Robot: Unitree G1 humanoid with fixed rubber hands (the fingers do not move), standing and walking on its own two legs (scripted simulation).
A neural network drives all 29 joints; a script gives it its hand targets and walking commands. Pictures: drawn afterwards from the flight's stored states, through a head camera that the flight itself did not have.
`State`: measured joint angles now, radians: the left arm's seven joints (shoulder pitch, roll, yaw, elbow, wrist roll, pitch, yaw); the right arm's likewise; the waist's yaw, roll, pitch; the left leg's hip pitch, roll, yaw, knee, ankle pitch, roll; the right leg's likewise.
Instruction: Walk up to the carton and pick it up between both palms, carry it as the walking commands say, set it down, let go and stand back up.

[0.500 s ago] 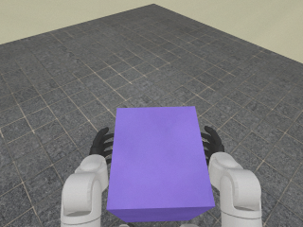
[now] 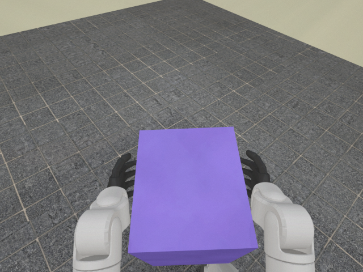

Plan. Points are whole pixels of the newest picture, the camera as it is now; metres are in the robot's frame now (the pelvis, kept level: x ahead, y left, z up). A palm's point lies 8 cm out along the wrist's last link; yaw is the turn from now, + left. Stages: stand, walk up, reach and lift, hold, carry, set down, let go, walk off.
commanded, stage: carry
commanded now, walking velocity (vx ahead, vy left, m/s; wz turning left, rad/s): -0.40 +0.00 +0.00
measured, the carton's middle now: (188, 204) +0.26 -0.01 +0.02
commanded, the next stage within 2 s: none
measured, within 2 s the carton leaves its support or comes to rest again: neither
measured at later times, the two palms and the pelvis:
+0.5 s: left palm out of the picture -0.02 +0.12 +0.11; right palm out of the picture -0.03 -0.15 +0.10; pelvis -0.28 +0.01 +0.02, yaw -3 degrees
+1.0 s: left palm out of the picture -0.30 +0.15 +0.10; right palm out of the picture -0.32 -0.12 +0.09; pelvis -0.56 +0.04 +0.01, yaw -3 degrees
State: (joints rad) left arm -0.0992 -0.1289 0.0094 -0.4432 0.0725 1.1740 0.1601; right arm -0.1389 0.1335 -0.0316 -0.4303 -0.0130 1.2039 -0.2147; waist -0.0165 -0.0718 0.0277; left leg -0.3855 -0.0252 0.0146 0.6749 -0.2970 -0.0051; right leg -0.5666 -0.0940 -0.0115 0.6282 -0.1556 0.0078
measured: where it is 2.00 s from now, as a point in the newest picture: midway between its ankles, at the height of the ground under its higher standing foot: outside the picture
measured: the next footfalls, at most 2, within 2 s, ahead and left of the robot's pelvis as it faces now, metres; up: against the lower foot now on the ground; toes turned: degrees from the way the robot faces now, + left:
right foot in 0.30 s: -0.20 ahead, -0.13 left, +0.00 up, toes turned -5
left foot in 0.62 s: -0.30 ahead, +0.15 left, +0.00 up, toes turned -2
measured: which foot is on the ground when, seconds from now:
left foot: down 0.00-0.28, up 0.30-0.60, down 0.62-0.94, up 0.96-1.00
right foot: up 0.00-0.28, down 0.30-0.64, up 0.66-0.94, down 0.96-1.00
